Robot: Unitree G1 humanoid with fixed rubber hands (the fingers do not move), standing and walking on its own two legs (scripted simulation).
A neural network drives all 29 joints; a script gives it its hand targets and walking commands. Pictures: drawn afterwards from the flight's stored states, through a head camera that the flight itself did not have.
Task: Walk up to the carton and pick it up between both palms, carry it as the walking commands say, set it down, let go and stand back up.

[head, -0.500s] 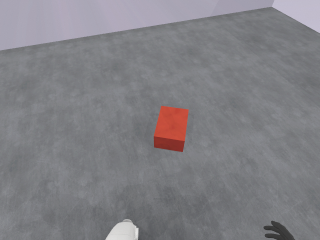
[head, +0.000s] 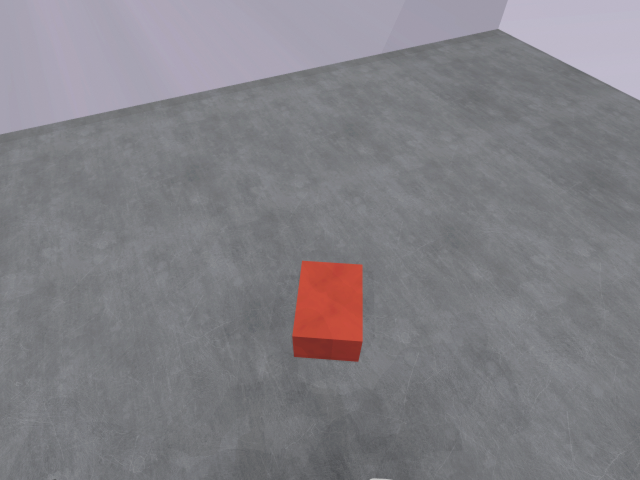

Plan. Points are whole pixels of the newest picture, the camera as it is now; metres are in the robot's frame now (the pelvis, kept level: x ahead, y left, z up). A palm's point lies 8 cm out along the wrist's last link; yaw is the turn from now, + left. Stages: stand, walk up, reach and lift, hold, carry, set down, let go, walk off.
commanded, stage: walk up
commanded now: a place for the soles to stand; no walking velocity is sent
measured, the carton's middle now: (329, 309) +0.75 -0.06 -0.68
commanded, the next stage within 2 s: none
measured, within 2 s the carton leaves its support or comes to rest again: neither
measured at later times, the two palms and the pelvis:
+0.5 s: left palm (19, 418) +0.22 +0.41 -0.09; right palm (501, 387) +0.25 -0.26 -0.06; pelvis +0.17 +0.08 +0.01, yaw -2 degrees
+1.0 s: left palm (91, 319) +0.38 +0.37 -0.09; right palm (471, 334) +0.34 -0.25 -0.08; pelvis +0.23 +0.07 +0.01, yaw -4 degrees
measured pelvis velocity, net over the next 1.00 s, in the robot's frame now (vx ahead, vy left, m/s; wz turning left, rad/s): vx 0.23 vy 0.07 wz -0.07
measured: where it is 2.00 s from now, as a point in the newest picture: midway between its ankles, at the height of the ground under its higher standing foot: (335, 453)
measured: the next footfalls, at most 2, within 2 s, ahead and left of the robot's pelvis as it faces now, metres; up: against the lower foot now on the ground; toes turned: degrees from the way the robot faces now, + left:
left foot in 0.32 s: +0.27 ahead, +0.19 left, +0.00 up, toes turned +2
right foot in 0.64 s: +0.31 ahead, -0.07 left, +0.00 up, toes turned -4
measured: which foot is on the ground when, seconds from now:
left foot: down 0.00-0.00, up 0.02-0.30, down 0.32-1.00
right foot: down 0.00-0.32, up 0.34-0.62, down 0.64-1.00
